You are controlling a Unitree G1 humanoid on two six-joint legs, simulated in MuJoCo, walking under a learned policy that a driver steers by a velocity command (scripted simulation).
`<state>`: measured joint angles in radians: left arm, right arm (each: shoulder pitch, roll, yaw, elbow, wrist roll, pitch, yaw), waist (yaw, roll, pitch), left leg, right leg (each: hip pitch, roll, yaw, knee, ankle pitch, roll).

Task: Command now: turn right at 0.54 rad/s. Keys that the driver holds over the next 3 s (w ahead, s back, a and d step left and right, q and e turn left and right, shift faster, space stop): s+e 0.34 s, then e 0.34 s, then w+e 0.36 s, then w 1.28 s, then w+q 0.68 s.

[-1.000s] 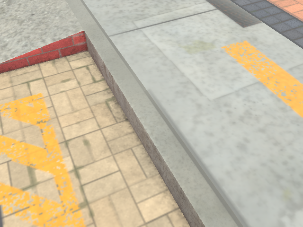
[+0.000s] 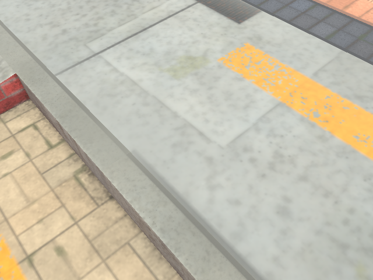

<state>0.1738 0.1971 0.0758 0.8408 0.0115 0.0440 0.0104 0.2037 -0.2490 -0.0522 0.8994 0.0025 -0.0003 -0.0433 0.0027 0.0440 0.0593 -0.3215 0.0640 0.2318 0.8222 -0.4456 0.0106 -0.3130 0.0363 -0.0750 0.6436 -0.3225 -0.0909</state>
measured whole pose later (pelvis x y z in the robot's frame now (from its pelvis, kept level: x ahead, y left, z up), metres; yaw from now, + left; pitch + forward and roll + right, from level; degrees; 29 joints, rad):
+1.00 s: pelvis -0.12 +0.08 +0.03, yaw -35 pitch +1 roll +0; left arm 0.14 0.29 0.07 0.73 -0.03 0.02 -0.01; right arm 0.26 -0.32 -0.08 0.77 0.02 -0.04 -0.04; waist -0.05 0.01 0.02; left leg -0.12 0.05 0.24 0.31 -0.20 0.04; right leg -0.33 -0.06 -0.05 0.70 -0.41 0.00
